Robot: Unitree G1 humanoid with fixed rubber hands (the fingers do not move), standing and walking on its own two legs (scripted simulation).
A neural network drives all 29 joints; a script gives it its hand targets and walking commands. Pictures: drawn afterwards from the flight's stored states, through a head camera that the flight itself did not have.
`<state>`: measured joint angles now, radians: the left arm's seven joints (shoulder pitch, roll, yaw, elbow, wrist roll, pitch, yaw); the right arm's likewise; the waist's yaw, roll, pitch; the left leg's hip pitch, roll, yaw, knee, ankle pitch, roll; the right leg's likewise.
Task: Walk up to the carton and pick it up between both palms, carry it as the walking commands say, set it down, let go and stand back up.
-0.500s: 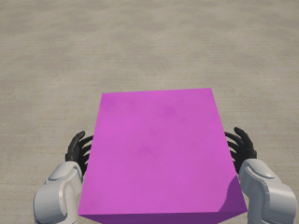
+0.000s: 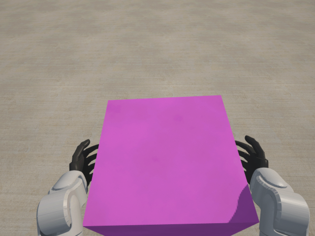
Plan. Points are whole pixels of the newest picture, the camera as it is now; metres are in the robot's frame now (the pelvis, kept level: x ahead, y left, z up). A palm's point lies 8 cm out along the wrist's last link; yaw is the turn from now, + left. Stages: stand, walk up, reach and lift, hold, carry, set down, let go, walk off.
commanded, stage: carry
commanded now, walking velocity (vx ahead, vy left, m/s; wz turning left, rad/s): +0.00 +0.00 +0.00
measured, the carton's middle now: (167, 172) +0.28 +0.01 +0.00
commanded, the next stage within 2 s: hold in 0.48 s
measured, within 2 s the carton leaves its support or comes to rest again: neither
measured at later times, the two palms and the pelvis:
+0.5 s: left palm (82, 173) +0.23 +0.20 +0.09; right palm (254, 170) +0.24 -0.19 +0.09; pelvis +0.00 +0.00 +0.00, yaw +0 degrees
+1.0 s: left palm (94, 163) +0.29 +0.20 +0.03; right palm (239, 169) +0.27 -0.18 +0.04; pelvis +0.01 +0.02 +0.01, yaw -7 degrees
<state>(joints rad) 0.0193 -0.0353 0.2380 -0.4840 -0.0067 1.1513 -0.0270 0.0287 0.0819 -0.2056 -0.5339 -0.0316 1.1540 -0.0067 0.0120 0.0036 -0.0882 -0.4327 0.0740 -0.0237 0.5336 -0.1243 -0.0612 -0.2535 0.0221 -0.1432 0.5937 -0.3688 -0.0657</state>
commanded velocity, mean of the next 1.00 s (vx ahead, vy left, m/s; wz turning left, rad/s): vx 0.00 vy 0.00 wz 0.00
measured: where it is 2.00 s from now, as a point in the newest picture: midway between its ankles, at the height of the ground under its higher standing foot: outside the picture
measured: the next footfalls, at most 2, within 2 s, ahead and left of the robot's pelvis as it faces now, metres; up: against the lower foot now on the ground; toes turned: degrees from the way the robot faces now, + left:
none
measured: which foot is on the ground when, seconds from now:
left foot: down 0.00-1.00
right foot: down 0.00-1.00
